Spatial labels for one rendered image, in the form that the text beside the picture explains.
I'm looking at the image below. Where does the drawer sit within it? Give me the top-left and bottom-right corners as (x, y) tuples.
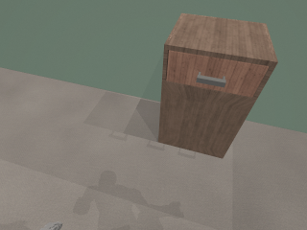
(166, 50), (269, 97)

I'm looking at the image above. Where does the handle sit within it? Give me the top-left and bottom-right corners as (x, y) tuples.
(196, 72), (226, 88)

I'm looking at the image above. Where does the cabinet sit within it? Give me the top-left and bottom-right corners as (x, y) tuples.
(158, 13), (278, 159)

